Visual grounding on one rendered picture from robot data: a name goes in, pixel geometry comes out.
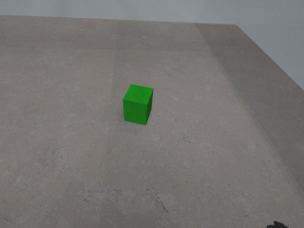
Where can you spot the carton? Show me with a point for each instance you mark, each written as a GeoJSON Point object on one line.
{"type": "Point", "coordinates": [137, 104]}

